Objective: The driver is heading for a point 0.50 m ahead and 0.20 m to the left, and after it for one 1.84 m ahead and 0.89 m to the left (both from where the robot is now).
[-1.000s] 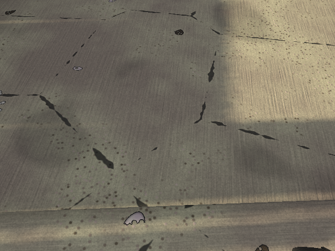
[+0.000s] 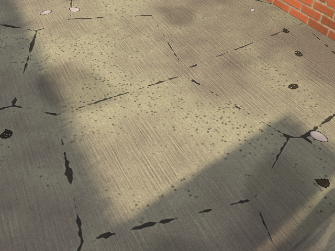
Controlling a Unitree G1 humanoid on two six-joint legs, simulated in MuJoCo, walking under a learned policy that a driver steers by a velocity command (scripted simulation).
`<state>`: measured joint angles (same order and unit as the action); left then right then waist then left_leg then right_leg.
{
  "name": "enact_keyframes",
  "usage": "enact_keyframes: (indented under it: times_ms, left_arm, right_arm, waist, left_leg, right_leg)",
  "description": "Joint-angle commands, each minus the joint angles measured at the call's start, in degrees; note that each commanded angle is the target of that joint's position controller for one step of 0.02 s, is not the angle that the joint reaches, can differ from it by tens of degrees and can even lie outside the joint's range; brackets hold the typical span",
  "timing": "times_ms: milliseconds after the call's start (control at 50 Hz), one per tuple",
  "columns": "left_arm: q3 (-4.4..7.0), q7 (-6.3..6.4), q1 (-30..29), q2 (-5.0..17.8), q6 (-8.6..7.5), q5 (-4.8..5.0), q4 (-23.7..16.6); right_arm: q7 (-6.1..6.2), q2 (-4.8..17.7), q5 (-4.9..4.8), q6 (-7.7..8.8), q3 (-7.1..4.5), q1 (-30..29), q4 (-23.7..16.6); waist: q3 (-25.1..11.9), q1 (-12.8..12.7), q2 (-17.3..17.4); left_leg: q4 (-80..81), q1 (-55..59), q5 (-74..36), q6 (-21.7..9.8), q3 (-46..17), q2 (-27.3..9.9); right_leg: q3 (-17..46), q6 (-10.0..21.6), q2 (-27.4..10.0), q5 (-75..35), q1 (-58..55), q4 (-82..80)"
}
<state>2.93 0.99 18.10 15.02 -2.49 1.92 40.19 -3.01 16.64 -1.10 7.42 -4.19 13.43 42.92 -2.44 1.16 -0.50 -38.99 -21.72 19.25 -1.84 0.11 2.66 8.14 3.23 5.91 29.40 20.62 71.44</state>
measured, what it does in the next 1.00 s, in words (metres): goes down, turning left: right foot, then left foot 0.14 m lower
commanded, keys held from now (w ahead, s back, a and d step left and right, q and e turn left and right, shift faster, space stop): w+q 0.68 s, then q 0.32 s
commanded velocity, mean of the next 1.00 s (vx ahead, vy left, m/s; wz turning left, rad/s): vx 0.43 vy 0.00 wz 0.47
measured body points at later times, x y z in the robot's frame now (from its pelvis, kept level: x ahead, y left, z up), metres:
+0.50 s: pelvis +0.23 -0.02 +0.01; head +0.24 -0.03 +0.46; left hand +0.22 +0.26 -0.10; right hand +0.45 -0.26 -0.08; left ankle +0.25 +0.14 -0.66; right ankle +0.22 -0.15 -0.72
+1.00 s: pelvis +0.46 +0.12 -0.12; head +0.51 +0.17 +0.32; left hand +0.43 +0.42 -0.24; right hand +0.71 -0.03 -0.24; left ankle +0.44 +0.20 -0.85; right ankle +0.61 +0.00 -0.78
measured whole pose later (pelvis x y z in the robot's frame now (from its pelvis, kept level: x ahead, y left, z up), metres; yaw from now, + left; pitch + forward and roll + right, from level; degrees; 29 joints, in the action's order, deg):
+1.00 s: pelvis +0.46 +0.12 -0.12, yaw +34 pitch +5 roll +1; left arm 2.3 2.8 9.8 15.2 -4.0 -0.7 39.3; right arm -0.4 14.3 -0.1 -0.1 -3.0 10.3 41.7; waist 4.1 -0.2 -1.2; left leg -29.8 -22.8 11.2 -5.0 -5.7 8.3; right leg 6.0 -6.3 -4.9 18.2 41.0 60.8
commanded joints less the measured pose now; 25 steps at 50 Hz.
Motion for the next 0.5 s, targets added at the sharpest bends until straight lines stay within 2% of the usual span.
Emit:
enact_keyframes:
  times_ms: [20,40,60,80,100,120,140,160,180,200,220,260,280,300,320,340,360,380,400,420,440,460,480,500]
  left_arm:
    - [1.19,0.16,-8.31,7.80,-2.01,-1.24,-8.44]
    - [1.19,-0.09,-7.77,6.78,-1.91,-2.17,-8.87]
    - [1.25,-0.50,-6.92,6.33,-1.72,-1.81,-9.05]
    - [0.88,-0.78,-7.70,5.28,-1.70,-1.75,-9.45]
    - [0.32,-0.96,-10.06,4.12,-1.89,-1.95,-10.23]
    - [-0.52,-1.46,-12.83,2.21,-2.25,-2.65,-11.05]
    - [-1.06,-2.02,-14.24,0.60,-2.43,-2.76,-11.17]
    - [-1.27,-2.54,-13.94,0.28,-2.80,-2.51,-10.67]
    - [-1.00,-2.83,-13.63,1.05,-2.88,-2.12,-10.26]
    - [-0.22,-3.40,-11.10,3.18,-3.51,-2.01,-9.07]
    - [0.76,-3.67,-10.10,5.29,-3.90,-2.15,-7.82]
    - [1.66,-3.53,-7.61,5.43,-4.34,-2.41,-7.84]
    - [2.11,-3.43,-3.17,5.56,-4.60,-2.70,-6.78]
    - [3.36,-3.11,6.45,8.43,-4.97,-2.87,-4.52]
    - [3.76,-2.96,7.11,11.93,-4.24,-2.36,-4.36]
    - [4.09,-3.15,7.23,12.10,-3.72,-0.57,-2.96]
    - [3.69,-3.24,6.87,9.49,-4.03,-0.41,-2.36]
    - [3.06,-3.37,3.82,7.19,-4.65,-1.59,-2.59]
    - [3.06,-3.45,1.14,7.42,-5.05,-1.80,-2.10]
    - [2.68,-3.35,-1.28,6.49,-5.59,-1.56,-1.49]
    - [2.83,-2.53,-2.59,5.98,-6.18,-1.33,-0.98]
    - [2.94,-2.12,-2.88,6.25,-6.45,-1.59,-0.24]
    - [3.21,-1.30,-3.09,6.81,-6.27,-1.10,0.80]
    - [3.10,-0.65,-2.04,6.34,-5.79,-1.48,1.65]
  right_arm:
    - [0.53,5.96,-0.22,-0.45,-0.82,7.00,-2.19]
    - [0.94,5.82,0.26,-0.68,-0.49,5.23,-2.67]
    - [1.45,5.89,0.08,-1.19,-0.31,4.16,-2.67]
    - [1.95,5.84,-0.20,-1.67,-0.25,4.13,-2.25]
    - [2.48,6.52,-0.40,-2.13,-0.44,4.70,-1.87]
    - [3.09,7.70,-0.61,-2.76,-0.78,5.90,-1.18]
    - [3.43,8.53,-0.58,-3.26,-0.98,6.50,-0.70]
    - [3.45,9.47,-0.40,-3.67,-1.33,7.21,-0.42]
    - [3.53,9.95,-0.65,-3.90,-1.53,7.65,-0.46]
    - [3.46,9.03,-0.56,-3.67,-1.48,6.96,-1.02]
    - [3.35,7.81,-0.19,-3.62,-1.11,5.85,-2.08]
    - [2.81,6.68,-0.46,-3.91,-0.77,5.13,-3.62]
    - [2.78,5.77,-0.31,-3.89,-0.50,4.32,-4.18]
    - [2.82,3.37,-0.23,-3.69,0.15,3.87,-5.71]
    - [2.81,-0.17,-0.35,-3.73,1.11,13.51,-5.39]
    - [2.91,1.88,-1.48,-3.50,0.83,15.62,-5.20]
    - [3.56,4.60,-2.01,-3.98,0.01,9.07,-6.08]
    - [4.02,5.71,-1.62,-4.90,-0.43,3.40,-7.21]
    - [3.91,4.47,-0.57,-5.62,-0.22,1.21,-8.42]
    - [3.35,4.75,-0.59,-6.35,-0.96,0.93,-7.89]
    - [2.82,5.20,-0.61,-6.33,-1.40,0.23,-7.81]
    - [2.32,4.81,-0.16,-6.16,-1.46,0.12,-7.54]
    - [1.91,4.33,0.29,-5.83,-1.32,-1.20,-8.06]
    - [1.36,2.83,0.89,-5.64,-0.98,-2.37,-8.03]
  waist:
    - [4.44,1.60,-0.22]
    - [4.31,-0.37,0.77]
    - [4.90,-1.84,2.84]
    - [5.38,-2.05,4.40]
    - [5.73,-1.30,4.76]
    - [4.32,-0.37,3.41]
    - [2.72,0.09,4.33]
    - [0.55,0.23,5.45]
    - [-0.13,0.38,6.10]
    - [-1.86,-0.38,7.09]
    - [-2.86,-1.21,5.74]
    - [-2.79,-3.97,7.39]
    - [-4.04,-6.99,6.54]
    - [-7.82,-10.93,0.13]
    - [-10.99,-4.94,-16.13]
    - [-7.57,-3.28,-17.46]
    - [-2.26,-5.05,-9.24]
    - [2.31,-5.43,-1.81]
    - [5.22,-3.57,-1.50]
    - [7.88,-1.59,-1.03]
    - [8.01,-0.94,-3.72]
    - [6.52,-0.65,-4.73]
    - [7.15,-0.11,-4.80]
    - [5.60,-0.87,-4.17]
  left_leg:
    - [20.13,18.02,-18.84,-17.58,-34.69,-20.87]
    - [21.56,13.78,-18.26,-16.38,-31.19,-18.08]
    - [23.18,10.80,-16.89,-15.18,-27.55,-15.22]
    - [24.53,9.14,-16.81,-14.14,-24.15,-13.20]
    - [25.39,7.70,-19.14,-13.63,-21.00,-11.95]
    - [24.76,6.23,-20.53,-12.53,-18.16,-10.68]
    - [24.16,5.26,-20.67,-11.76,-16.24,-9.63]
    - [23.26,4.69,-20.87,-11.71,-15.91,-9.88]
    - [22.42,4.31,-20.09,-11.55,-15.55,-9.75]
    - [19.72,3.77,-19.85,-11.00,-16.53,-10.92]
    - [17.31,2.54,-19.55,-10.22,-15.85,-10.08]
    - [11.58,0.35,-19.04,-7.97,-17.27,-8.41]
    - [3.42,-0.42,-22.57,-5.97,-16.31,-6.37]
    - [-12.35,-6.57,-18.18,-3.22,-13.99,-2.93]
    - [-28.09,-17.65,13.21,-0.57,-10.47,1.02]
    - [-35.36,-28.15,13.90,-0.26,-8.76,-0.90]
    - [-37.64,-31.52,9.68,-1.00,-8.30,-3.82]
    - [-35.73,-29.84,4.58,-2.08,-9.64,-5.97]
    - [-33.08,-28.11,2.72,-2.07,-10.27,-7.71]
    - [-27.46,-26.39,0.24,-1.73,-11.10,-9.00]
    - [-24.10,-25.21,-4.07,-1.83,-12.64,-9.74]
    - [-21.94,-23.79,-8.83,-1.70,-11.51,-9.22]
    - [-15.91,-21.80,-17.20,-0.93,-10.21,-8.37]
    - [-12.58,-19.22,-24.79,-0.80,-8.09,-7.13]
  right_leg:
    - [-0.79,-0.49,-6.79,-5.32,29.48,10.15]
    - [-0.72,-0.77,-8.31,-7.47,25.37,5.25]
    - [-1.00,-1.15,-9.52,-9.21,22.33,-0.56]
    - [-2.22,-1.65,-10.25,-9.74,20.38,-7.79]
    - [-4.09,-2.38,-9.82,-10.59,18.28,-15.19]
    - [-5.27,-2.68,-8.52,-14.03,13.55,-22.40]
    - [-6.50,-2.97,-6.91,-17.09,9.37,-26.74]
    - [-6.89,-3.36,-5.80,-21.42,5.64,-27.99]
    - [-7.28,-3.91,-4.91,-23.84,3.25,-29.57]
    - [-4.97,-3.16,-6.05,-31.49,-0.17,-28.24]
    - [-6.98,-2.90,-4.90,-34.39,-3.10,-27.26]
    - [-8.72,-1.89,-3.49,-27.71,-10.12,-31.15]
    - [-8.44,-0.72,-4.13,-25.68,-15.64,-34.88]
    - [-1.44,3.16,-10.39,-25.69,-26.46,-39.24]
    - [18.54,11.51,-24.43,-25.70,-33.15,-44.74]
    - [30.27,15.89,-29.54,-15.81,-31.74,-50.76]
    - [30.31,15.83,-28.79,-5.63,-26.14,-52.97]
    - [25.36,14.87,-28.30,-5.33,-18.23,-53.95]
    - [22.91,14.18,-28.43,-9.92,-12.45,-53.41]
    - [16.65,12.25,-25.70,-9.15,-7.94,-53.87]
    - [12.55,9.40,-24.38,-10.04,-7.50,-53.99]
    - [8.40,8.33,-23.12,-13.29,-7.49,-54.00]
    - [2.47,7.09,-20.77,-14.31,-4.50,-53.39]
    - [-1.30,6.63,-19.45,-16.00,-3.83,-51.70]
Velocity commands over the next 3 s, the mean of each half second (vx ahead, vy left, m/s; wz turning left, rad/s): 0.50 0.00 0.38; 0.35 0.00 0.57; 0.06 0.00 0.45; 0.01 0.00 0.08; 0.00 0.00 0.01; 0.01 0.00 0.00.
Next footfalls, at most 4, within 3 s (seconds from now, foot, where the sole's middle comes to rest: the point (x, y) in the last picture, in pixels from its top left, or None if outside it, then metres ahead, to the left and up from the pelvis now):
0.28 right None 0.26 -0.15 -0.75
0.78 left None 0.48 0.22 -0.89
1.18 right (146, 227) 0.71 0.13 -0.89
1.50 left None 0.48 0.26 -0.89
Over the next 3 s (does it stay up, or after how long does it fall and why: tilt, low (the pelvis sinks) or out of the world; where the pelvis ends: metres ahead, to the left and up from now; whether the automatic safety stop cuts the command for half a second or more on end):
stays up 0.56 0.18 -0.12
